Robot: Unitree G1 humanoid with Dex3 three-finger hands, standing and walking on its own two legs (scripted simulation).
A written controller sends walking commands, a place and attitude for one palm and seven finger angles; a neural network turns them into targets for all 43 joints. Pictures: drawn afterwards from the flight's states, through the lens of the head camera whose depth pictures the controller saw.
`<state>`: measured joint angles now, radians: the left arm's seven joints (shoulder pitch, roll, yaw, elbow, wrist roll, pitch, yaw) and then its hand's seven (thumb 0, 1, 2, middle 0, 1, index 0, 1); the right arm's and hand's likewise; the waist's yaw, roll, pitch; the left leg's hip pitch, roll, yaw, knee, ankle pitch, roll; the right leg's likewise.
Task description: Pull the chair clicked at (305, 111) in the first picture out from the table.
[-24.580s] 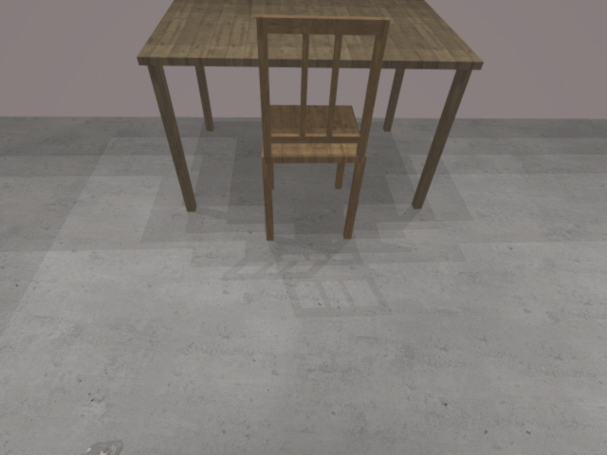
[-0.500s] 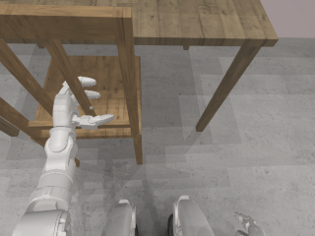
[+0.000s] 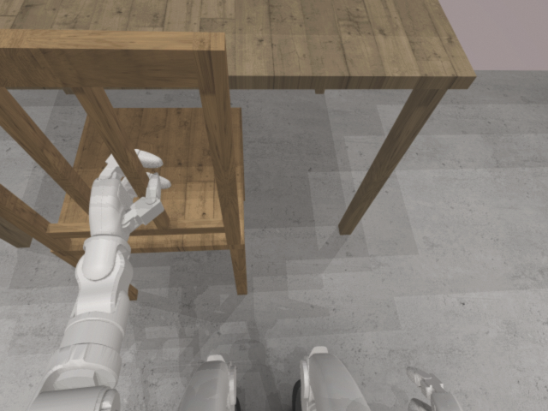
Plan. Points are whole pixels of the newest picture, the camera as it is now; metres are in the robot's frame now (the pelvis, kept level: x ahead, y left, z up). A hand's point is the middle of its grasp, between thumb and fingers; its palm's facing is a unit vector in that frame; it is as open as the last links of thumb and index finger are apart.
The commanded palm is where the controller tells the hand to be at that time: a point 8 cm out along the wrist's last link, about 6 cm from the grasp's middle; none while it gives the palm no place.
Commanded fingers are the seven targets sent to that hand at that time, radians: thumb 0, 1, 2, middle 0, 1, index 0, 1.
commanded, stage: hook a spindle and tug to test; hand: left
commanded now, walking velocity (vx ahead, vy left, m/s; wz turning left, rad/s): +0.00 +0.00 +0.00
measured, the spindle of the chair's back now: (65, 175) +0.43 +0.29 +0.05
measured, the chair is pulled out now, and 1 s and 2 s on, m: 0.00 0.04 0.18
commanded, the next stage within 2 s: step backward, pulling the chair out in 0.40 s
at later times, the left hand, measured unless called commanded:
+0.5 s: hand (154, 210) +0.39 +0.17 +0.02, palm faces +0.03 -1.00 -0.02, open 5.1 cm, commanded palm +0.37 +0.22 +0.02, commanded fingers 0.00 0.90 0.90 -0.50 -1.45 -0.50 -1.45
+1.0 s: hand (161, 214) +0.38 +0.15 +0.04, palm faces +0.03 -0.99 -0.14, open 5.0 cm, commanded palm +0.35 +0.20 +0.03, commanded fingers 0.00 0.90 0.90 -0.50 -1.45 -0.50 -1.45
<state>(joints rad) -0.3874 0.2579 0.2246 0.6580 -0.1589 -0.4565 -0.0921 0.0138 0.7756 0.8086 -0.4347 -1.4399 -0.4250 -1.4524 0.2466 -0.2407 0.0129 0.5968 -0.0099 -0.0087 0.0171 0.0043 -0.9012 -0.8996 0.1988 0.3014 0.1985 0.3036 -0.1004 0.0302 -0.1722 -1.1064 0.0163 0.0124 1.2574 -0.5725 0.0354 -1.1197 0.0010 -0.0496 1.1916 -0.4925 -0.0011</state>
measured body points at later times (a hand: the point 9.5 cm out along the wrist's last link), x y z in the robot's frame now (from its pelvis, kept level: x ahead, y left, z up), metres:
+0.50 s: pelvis +0.01 +0.00 +0.00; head +0.14 +0.02 +0.43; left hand +0.38 +0.22 +0.02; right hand +0.15 -0.25 -0.11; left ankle +0.01 +0.09 -0.63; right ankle +0.03 -0.12 -0.63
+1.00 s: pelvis +0.02 +0.01 +0.09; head +0.10 +0.02 +0.54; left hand +0.37 +0.20 +0.05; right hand +0.08 -0.26 -0.02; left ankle +0.01 +0.09 -0.63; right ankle +0.03 -0.12 -0.63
